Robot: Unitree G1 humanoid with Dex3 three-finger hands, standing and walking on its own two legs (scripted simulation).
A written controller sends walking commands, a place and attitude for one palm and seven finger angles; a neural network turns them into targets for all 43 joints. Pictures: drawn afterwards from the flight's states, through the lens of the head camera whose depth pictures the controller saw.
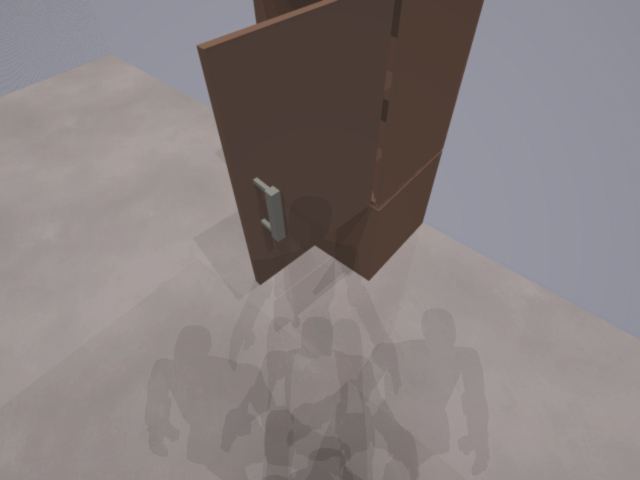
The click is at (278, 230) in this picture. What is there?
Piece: cupboard door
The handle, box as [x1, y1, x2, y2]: [253, 178, 285, 241]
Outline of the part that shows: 253,179 253,182 265,192 269,216 268,222 264,218 261,220 261,223 272,233 272,236 278,241 285,236 279,191 273,186 269,187 258,178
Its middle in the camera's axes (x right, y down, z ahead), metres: -0.11 -0.06 +0.79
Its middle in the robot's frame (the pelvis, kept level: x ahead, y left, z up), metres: +0.62 +0.14 -0.09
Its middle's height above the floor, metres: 0.69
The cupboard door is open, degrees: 84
